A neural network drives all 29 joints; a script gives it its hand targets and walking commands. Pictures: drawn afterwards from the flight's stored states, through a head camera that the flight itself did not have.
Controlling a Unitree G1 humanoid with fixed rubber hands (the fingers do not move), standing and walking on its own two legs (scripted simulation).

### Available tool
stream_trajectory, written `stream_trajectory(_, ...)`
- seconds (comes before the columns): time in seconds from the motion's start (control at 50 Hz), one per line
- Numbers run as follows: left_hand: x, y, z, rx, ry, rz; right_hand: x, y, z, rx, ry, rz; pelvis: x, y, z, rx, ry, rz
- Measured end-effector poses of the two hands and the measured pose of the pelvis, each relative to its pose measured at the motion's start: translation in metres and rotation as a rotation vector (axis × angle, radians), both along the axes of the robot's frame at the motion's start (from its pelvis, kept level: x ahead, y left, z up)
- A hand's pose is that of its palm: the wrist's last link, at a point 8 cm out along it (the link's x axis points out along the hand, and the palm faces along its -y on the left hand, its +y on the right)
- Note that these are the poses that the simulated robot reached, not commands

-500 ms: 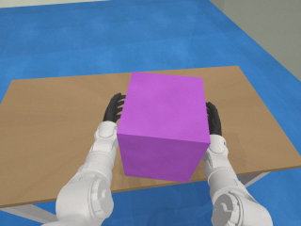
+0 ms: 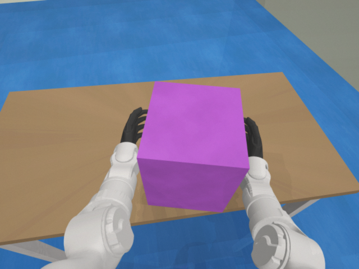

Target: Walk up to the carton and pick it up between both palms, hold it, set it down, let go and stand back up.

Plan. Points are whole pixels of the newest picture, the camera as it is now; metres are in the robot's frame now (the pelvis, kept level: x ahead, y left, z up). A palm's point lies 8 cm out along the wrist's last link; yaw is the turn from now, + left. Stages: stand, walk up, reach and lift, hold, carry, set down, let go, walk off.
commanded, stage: set down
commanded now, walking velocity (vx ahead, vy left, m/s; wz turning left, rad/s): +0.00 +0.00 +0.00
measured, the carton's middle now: (190, 150) +0.39 -0.04 +0.00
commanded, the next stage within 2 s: none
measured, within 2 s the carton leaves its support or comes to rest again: neither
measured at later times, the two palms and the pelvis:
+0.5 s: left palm (131, 138) +0.43 +0.10 +0.03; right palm (250, 151) +0.36 -0.18 +0.02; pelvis -0.01 +0.01 -0.01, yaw -1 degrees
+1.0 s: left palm (117, 136) +0.43 +0.14 +0.03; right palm (259, 150) +0.37 -0.20 +0.02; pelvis -0.02 +0.00 -0.03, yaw -2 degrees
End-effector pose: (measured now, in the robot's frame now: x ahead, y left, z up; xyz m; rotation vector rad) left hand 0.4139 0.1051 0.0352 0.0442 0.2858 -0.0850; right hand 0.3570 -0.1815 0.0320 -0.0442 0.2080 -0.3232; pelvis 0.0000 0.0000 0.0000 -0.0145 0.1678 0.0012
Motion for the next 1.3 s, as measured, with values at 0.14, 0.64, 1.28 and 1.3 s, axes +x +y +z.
stream_trajectory(0.14, 0.005, -0.001, -0.003, 0.018, 0.001, 0.001, 0.002, -0.001, -0.001, 0.024, 0.025, 0.005, -0.004, 0.001, -0.003, -0.001, 0.018, -0.025)
stream_trajectory(0.64, 0.013, 0.0, -0.009, 0.023, -0.021, -0.001, 0.006, -0.001, -0.01, 0.027, 0.008, 0.019, -0.007, 0.002, -0.009, -0.006, 0.075, -0.018)
stream_trajectory(1.28, 0.008, 0.042, 0.009, 0.046, -0.043, 0.043, 0.006, -0.04, 0.018, 0.058, 0.058, 0.034, -0.043, 0.002, -0.04, -0.012, 0.203, -0.015)
stream_trajectory(1.3, 0.008, 0.042, 0.012, 0.047, -0.045, 0.042, 0.006, -0.041, 0.02, 0.058, 0.059, 0.036, -0.043, 0.001, -0.039, -0.012, 0.199, -0.014)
